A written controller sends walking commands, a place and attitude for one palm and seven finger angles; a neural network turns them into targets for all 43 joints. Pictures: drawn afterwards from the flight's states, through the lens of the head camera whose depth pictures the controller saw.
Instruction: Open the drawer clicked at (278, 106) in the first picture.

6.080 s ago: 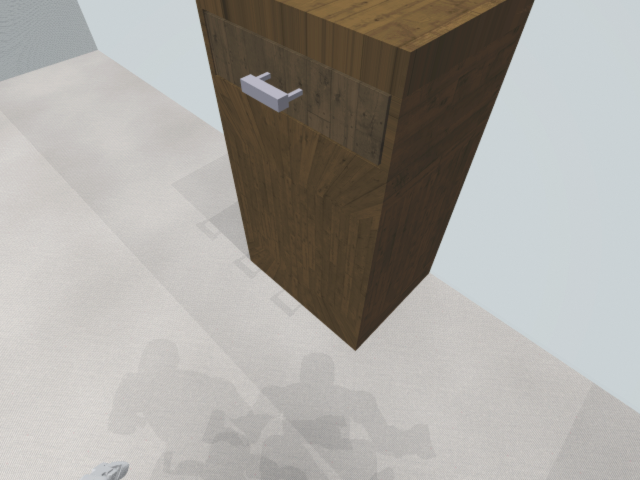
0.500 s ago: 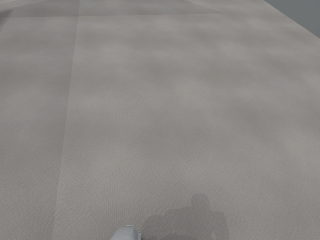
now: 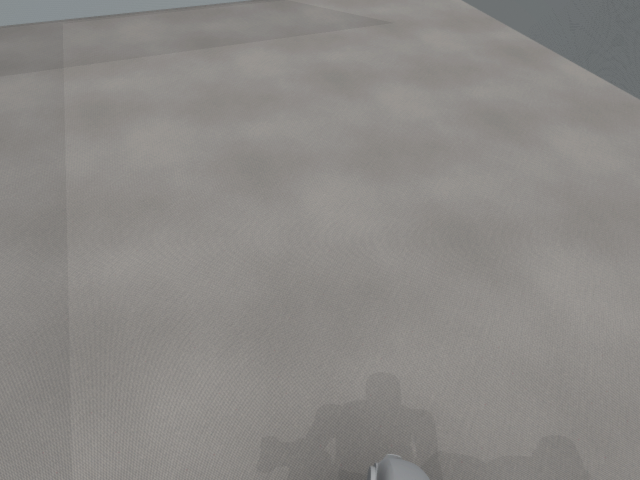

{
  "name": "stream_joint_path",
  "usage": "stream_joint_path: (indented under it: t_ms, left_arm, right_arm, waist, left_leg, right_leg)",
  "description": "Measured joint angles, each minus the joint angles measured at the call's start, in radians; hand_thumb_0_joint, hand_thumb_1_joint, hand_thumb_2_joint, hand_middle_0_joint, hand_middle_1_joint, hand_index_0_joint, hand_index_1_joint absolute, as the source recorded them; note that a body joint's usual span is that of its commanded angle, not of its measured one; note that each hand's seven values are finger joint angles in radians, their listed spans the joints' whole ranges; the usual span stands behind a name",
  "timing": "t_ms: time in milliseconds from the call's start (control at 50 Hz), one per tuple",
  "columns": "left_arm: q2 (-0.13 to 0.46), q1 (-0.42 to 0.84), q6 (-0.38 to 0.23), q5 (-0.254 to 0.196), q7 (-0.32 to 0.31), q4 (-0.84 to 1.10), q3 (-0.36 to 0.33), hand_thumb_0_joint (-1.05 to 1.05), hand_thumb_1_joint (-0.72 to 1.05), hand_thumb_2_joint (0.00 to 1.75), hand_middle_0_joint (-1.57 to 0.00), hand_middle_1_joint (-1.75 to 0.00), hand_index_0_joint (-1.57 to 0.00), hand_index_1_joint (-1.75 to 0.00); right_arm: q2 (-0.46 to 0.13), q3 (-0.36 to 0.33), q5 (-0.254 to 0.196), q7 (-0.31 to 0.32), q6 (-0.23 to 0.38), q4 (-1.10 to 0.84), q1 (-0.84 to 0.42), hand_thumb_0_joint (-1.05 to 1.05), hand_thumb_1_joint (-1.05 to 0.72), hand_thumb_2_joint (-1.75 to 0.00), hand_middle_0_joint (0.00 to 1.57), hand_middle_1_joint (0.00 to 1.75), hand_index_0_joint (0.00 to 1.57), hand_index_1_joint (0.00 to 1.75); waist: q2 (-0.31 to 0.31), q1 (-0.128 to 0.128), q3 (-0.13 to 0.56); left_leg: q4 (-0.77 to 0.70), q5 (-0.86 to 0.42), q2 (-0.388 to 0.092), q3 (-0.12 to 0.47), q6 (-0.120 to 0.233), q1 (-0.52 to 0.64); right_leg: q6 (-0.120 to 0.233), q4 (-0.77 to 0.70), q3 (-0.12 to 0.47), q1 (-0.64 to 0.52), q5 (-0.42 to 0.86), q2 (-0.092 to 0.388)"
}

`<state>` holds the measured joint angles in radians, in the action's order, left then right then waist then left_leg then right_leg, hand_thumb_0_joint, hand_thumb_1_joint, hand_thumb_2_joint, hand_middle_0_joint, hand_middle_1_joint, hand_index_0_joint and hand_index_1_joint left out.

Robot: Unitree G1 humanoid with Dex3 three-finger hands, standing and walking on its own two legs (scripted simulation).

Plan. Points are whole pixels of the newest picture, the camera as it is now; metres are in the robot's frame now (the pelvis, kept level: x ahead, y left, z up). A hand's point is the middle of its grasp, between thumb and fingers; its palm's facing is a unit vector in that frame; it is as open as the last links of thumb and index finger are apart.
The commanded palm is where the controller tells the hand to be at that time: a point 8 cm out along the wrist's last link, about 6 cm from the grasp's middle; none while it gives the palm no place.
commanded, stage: walk to a spot facing it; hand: left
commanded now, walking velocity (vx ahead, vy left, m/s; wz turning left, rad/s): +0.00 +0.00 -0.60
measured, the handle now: out of the picture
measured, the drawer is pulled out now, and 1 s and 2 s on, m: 0.00 0.00 0.00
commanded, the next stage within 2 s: none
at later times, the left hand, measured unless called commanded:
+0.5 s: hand (217, 443) +0.20 +0.16 -0.17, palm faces -0.22 -0.95 -0.22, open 7.3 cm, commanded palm none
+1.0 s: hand (251, 398) +0.27 +0.12 -0.17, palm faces -0.58 -0.78 -0.24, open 7.4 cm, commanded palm none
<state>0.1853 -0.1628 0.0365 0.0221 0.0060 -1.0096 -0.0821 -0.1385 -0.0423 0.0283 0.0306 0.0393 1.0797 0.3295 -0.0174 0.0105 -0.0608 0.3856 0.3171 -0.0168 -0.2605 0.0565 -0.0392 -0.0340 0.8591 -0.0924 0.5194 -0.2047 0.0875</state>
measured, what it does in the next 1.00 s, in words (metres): steps on the spot, turning right: right foot, then left foot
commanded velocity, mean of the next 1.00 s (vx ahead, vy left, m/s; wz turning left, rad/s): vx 0.00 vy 0.00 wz -0.60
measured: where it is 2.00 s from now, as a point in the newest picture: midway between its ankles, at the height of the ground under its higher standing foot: outside the picture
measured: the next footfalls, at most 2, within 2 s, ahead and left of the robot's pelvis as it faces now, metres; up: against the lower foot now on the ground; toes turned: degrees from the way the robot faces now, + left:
right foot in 0.12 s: +0.13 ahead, -0.13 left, +0.00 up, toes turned -13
left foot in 0.56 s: +0.17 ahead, +0.11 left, +0.00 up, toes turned -17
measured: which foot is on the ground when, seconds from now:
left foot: down 0.00-0.14, up 0.16-0.54, down 0.56-1.00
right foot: up 0.00-0.10, down 0.12-0.58, up 0.60-1.00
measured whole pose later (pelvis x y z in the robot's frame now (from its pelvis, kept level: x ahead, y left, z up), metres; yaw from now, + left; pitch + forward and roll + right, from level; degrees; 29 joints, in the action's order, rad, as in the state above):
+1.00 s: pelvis +0.06 +0.01 -0.01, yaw -37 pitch +1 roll -1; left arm 0.24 -0.14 0.07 0.02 0.04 -0.91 -0.08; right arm -0.22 -0.07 0.03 0.01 -0.02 0.94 0.26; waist 0.02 0.02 -0.10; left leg 0.58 0.31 -0.20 -0.30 -0.04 -0.25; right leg -0.04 0.68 -0.09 0.30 -0.39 0.04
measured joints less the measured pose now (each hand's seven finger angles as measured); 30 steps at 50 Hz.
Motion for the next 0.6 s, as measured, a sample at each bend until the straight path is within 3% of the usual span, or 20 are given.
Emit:
stream_joint_path:
  t_ms: [80, 120, 140, 180, 240, 340, 460, 560, 600]
  left_arm:
    - [0.000, 0.031, 0.004, 0.001, 0.007, 0.025, 0.004, 0.00, 0.91, 0.90, -0.20, -0.30, -0.20, -0.29]
    - [0.006, 0.036, -0.013, 0.003, 0.011, 0.043, 0.009, 0.00, 0.91, 0.90, -0.20, -0.30, -0.20, -0.29]
    - [0.008, 0.040, -0.030, 0.004, 0.010, 0.050, 0.011, 0.00, 0.91, 0.90, -0.20, -0.30, -0.20, -0.29]
    - [0.005, 0.049, -0.047, -0.009, 0.002, 0.062, 0.017, 0.00, 0.91, 0.90, -0.20, -0.30, -0.20, -0.29]
    - [-0.002, 0.039, -0.037, -0.016, -0.011, 0.071, 0.020, 0.00, 0.91, 0.90, -0.20, -0.30, -0.20, -0.29]
    - [-0.012, 0.014, -0.016, -0.008, -0.010, 0.056, 0.023, 0.00, 0.91, 0.90, -0.20, -0.30, -0.20, -0.29]
    - [-0.002, -0.008, -0.005, 0.000, 0.002, 0.074, 0.014, 0.01, 0.91, 0.90, -0.21, -0.30, -0.21, -0.30]
    - [0.030, -0.027, 0.014, -0.002, 0.002, 0.100, -0.002, 0.01, 0.91, 0.90, -0.21, -0.30, -0.21, -0.30]
    - [0.055, -0.028, 0.029, -0.008, 0.003, 0.105, -0.012, 0.01, 0.91, 0.90, -0.21, -0.30, -0.21, -0.30]
  right_arm:
    - [-0.001, -0.004, 0.003, -0.001, -0.018, 0.005, 0.023, 0.00, -0.92, -0.90, 0.20, 0.30, 0.20, 0.30]
    - [-0.003, -0.006, -0.003, -0.005, -0.027, 0.006, 0.043, 0.01, -0.91, -0.90, 0.20, 0.30, 0.20, 0.30]
    - [-0.006, -0.008, -0.010, -0.009, -0.035, 0.006, 0.044, 0.01, -0.91, -0.90, 0.20, 0.30, 0.20, 0.30]
    - [-0.018, -0.010, -0.016, -0.005, -0.057, -0.001, 0.017, 0.01, -0.91, -0.90, 0.20, 0.30, 0.20, 0.30]
    - [-0.035, -0.014, -0.012, -0.003, -0.079, -0.029, -0.043, 0.01, -0.91, -0.90, 0.20, 0.30, 0.20, 0.30]
    - [-0.060, -0.020, -0.004, -0.007, -0.081, -0.104, -0.141, 0.01, -0.91, -0.90, 0.20, 0.30, 0.20, 0.30]
    - [-0.074, -0.020, -0.008, -0.010, -0.074, -0.164, -0.221, 0.01, -0.91, -0.90, 0.20, 0.30, 0.20, 0.30]
    - [-0.070, -0.010, -0.019, -0.007, -0.056, -0.202, -0.242, 0.01, -0.91, -0.90, 0.20, 0.30, 0.20, 0.30]
    - [-0.056, -0.002, -0.014, -0.006, -0.046, -0.214, -0.236, 0.01, -0.91, -0.90, 0.20, 0.30, 0.20, 0.30]
  waist:
    - [0.027, 0.025, -0.036]
    - [0.036, 0.027, -0.044]
    - [0.041, 0.022, -0.049]
    - [0.055, 0.022, -0.073]
    - [0.052, 0.015, -0.080]
    - [0.038, 0.012, -0.048]
    - [0.018, -0.024, -0.020]
    - [-0.007, -0.047, -0.003]
    - [-0.038, -0.050, -0.007]
  left_leg:
    - [0.096, 0.088, -0.045, -0.047, -0.032, -0.002]
    - [0.216, 0.146, -0.081, -0.063, -0.053, -0.034]
    - [0.341, 0.146, -0.106, -0.047, -0.065, -0.087]
    - [0.624, 0.210, -0.110, 0.069, -0.096, -0.222]
    - [0.809, 0.176, -0.101, 0.173, -0.124, -0.366]
    - [0.729, 0.093, -0.110, 0.231, -0.154, -0.470]
    - [0.528, 0.089, -0.075, 0.242, -0.159, -0.424]
    - [0.233, 0.037, -0.021, 0.223, -0.137, -0.280]
    - [0.208, -0.038, -0.009, 0.195, -0.086, -0.267]
  right_leg:
    - [0.024, -0.120, -0.034, -0.082, -0.057, -0.034]
    - [0.044, -0.229, -0.052, -0.155, 0.009, -0.052]
    - [0.067, -0.235, -0.052, -0.161, -0.014, -0.065]
    - [0.102, -0.199, -0.046, -0.152, -0.063, -0.087]
    - [0.105, -0.240, -0.015, -0.175, -0.052, -0.108]
    - [0.101, -0.321, 0.049, -0.195, -0.006, -0.120]
    - [0.077, -0.327, 0.129, -0.185, 0.005, -0.128]
    - [0.040, -0.274, 0.189, -0.147, -0.011, -0.145]
    - [0.029, -0.172, 0.205, -0.106, -0.116, -0.143]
